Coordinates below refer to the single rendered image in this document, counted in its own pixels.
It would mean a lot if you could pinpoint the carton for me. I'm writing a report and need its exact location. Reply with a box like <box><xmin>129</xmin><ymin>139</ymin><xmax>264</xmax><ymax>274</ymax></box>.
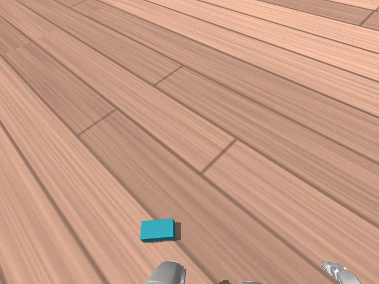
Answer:
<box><xmin>140</xmin><ymin>218</ymin><xmax>175</xmax><ymax>242</ymax></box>

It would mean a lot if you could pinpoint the right robot hand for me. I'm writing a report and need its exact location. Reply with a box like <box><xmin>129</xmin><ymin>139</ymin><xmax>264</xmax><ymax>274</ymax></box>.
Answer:
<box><xmin>321</xmin><ymin>262</ymin><xmax>362</xmax><ymax>284</ymax></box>

